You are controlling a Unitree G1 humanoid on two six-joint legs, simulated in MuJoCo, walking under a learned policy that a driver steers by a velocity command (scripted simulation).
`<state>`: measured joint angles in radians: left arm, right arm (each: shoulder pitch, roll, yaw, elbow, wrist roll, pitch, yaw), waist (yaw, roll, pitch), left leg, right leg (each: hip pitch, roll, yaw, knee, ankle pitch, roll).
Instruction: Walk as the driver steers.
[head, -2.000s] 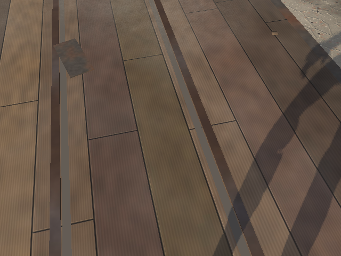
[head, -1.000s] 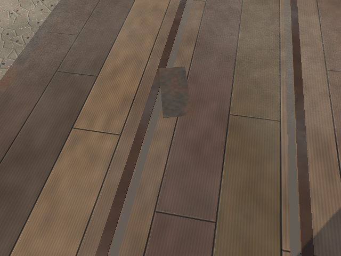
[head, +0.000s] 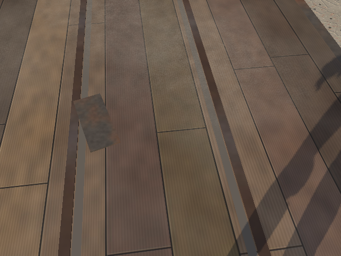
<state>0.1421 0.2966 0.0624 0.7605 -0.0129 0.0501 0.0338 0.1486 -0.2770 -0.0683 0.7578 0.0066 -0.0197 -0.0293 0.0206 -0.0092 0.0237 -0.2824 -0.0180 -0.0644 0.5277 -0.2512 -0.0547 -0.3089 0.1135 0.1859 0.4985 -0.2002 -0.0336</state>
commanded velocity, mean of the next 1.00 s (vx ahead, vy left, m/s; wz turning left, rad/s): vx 0.10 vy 0.00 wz -0.06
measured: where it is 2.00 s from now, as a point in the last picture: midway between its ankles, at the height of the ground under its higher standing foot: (181, 223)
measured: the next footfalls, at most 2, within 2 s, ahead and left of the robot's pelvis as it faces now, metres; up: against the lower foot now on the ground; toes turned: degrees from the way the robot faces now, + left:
right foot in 0.30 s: +0.01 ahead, -0.13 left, +0.00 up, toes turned +2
right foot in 1.34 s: +0.43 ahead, -0.12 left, +0.00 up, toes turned -2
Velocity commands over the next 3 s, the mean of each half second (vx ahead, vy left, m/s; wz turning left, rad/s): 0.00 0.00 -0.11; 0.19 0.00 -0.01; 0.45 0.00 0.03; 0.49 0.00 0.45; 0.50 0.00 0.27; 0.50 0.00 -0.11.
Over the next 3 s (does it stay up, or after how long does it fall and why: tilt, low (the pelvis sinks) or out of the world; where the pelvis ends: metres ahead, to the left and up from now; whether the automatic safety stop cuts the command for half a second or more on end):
stays up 1.17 0.23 -0.01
